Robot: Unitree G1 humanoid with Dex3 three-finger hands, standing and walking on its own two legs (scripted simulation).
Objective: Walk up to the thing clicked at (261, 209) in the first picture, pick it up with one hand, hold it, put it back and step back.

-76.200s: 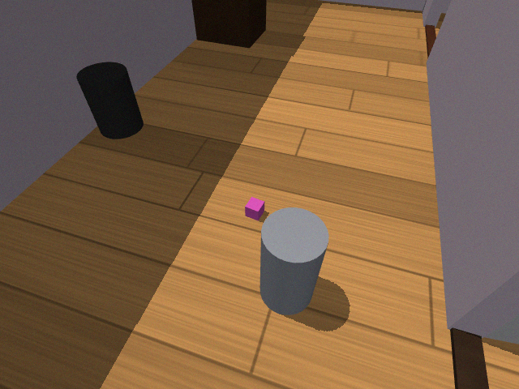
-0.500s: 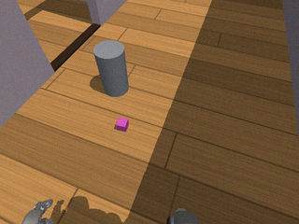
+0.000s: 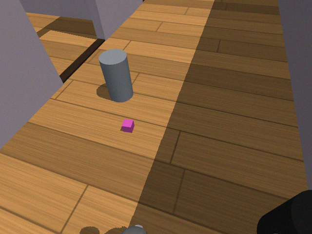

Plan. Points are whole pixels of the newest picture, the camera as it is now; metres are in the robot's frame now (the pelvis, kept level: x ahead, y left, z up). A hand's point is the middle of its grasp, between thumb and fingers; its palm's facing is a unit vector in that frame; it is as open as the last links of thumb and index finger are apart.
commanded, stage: step back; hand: left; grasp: from above
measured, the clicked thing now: (128, 125) +0.99 +0.29 -0.72
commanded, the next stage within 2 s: stand in 1.00 s
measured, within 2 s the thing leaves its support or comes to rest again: neither
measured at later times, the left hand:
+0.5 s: hand out of the picture +0.04 +0.27 -0.13, palm faces +0.07 -0.92 -0.38, open 7.4 cm
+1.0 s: hand out of the picture +0.10 +0.29 -0.14, palm faces +0.03 -0.93 -0.36, open 7.4 cm
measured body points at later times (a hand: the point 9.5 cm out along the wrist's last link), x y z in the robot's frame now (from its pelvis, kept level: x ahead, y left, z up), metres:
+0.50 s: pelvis -0.01 +0.00 +0.01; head -0.01 -0.01 +0.46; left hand +0.03 +0.31 -0.11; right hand +0.07 -0.31 -0.12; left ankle +0.00 +0.13 -0.69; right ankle +0.00 -0.11 -0.73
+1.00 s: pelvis +0.03 +0.02 +0.01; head +0.05 +0.03 +0.46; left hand +0.10 +0.34 -0.12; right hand +0.17 -0.26 -0.11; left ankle +0.05 +0.15 -0.72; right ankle +0.01 -0.11 -0.72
